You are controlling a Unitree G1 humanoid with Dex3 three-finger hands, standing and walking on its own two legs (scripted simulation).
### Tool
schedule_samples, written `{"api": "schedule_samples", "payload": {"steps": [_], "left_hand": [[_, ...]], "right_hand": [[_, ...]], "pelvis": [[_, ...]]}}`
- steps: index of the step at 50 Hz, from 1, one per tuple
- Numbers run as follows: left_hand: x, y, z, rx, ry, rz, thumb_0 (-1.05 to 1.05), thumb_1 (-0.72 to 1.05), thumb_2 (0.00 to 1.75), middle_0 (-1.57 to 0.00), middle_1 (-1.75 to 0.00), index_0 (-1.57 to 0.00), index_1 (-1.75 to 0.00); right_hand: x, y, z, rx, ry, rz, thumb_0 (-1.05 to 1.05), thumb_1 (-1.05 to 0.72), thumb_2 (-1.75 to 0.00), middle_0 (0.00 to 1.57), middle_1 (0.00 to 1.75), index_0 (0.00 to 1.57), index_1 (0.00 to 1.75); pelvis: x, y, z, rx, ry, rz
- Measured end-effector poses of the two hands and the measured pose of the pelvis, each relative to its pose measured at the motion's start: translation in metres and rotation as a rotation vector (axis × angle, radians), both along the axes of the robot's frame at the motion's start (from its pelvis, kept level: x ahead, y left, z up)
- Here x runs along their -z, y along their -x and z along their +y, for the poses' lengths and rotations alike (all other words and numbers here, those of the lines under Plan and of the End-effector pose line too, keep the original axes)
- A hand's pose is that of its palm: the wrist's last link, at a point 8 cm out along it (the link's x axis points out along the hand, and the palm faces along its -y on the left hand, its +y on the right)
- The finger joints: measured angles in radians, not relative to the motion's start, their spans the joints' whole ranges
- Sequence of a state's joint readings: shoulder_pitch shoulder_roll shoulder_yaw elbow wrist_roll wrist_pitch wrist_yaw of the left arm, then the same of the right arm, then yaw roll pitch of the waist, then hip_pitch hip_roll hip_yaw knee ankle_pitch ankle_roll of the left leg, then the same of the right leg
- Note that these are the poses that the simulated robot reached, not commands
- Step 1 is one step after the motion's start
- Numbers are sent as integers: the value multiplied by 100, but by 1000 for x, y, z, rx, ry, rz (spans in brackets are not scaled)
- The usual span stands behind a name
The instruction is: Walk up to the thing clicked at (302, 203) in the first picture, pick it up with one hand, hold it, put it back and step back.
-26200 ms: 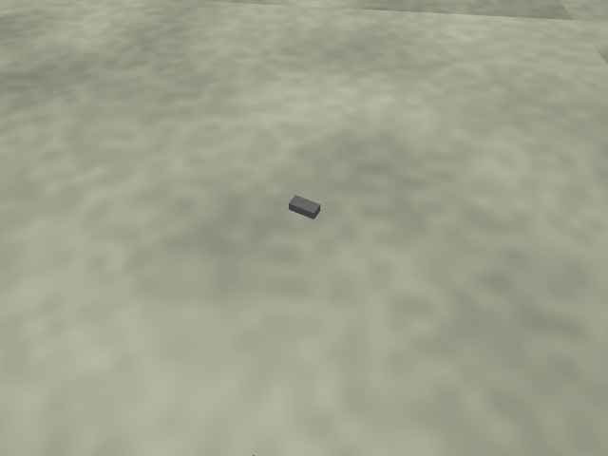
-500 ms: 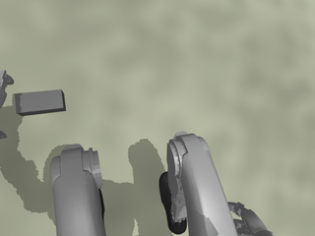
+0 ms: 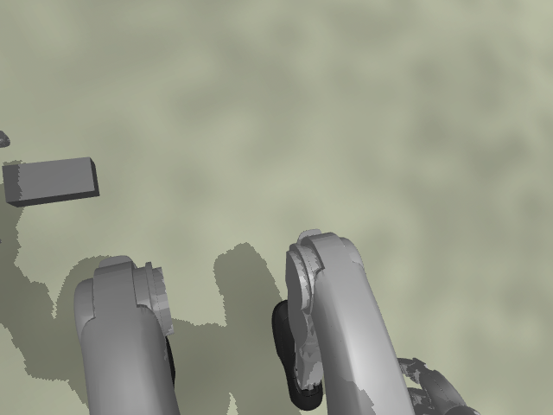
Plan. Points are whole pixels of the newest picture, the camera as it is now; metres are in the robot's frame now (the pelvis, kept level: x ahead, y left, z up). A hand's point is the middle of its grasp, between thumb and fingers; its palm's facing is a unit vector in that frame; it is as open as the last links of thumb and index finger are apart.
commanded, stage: rise first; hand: left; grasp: from above
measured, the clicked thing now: (53, 181) +0.47 +0.31 -0.30
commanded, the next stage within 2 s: approach in 1.30 s
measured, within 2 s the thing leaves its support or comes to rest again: neither
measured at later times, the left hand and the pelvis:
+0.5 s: hand out of the picture +0.42 +0.35 -0.18, palm faces -0.43 -0.10 -0.90, open 14.2 cm; pelvis +0.00 +0.00 +0.00, yaw -1 degrees
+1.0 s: hand out of the picture +0.42 +0.35 -0.17, palm faces -0.44 -0.10 -0.90, open 14.2 cm; pelvis +0.00 +0.00 +0.00, yaw -1 degrees
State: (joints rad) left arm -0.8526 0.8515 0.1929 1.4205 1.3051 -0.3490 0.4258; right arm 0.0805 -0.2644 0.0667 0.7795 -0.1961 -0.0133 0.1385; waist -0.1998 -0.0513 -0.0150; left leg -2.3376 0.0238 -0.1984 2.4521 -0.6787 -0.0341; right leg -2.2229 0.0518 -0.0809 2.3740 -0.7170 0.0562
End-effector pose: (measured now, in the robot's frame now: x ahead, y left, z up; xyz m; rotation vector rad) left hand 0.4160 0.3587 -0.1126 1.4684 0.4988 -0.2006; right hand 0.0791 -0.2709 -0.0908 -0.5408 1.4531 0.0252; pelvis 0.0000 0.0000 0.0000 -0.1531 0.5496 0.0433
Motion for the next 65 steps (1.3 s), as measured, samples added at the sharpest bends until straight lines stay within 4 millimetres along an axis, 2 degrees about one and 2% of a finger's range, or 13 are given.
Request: {"api": "schedule_samples", "payload": {"steps": [30, 65], "left_hand": [[9, -13, -5, 2, -11, 7, 0, -56, 104, -9, -100, -8, -102], [0, -14, -3, 17, -16, 2, 0, -55, 103, -12, -98, -9, -100]], "right_hand": [[-4, 18, 5, 5, -8, 8, 0, -91, -90, 20, 30, 20, 30], [-8, 15, 8, 10, -17, -15, 0, -91, -90, 20, 30, 20, 30]], "pelvis": [[3, 2, 2, 3, 13, -10], [0, 4, 3, -3, 16, -9]]}}
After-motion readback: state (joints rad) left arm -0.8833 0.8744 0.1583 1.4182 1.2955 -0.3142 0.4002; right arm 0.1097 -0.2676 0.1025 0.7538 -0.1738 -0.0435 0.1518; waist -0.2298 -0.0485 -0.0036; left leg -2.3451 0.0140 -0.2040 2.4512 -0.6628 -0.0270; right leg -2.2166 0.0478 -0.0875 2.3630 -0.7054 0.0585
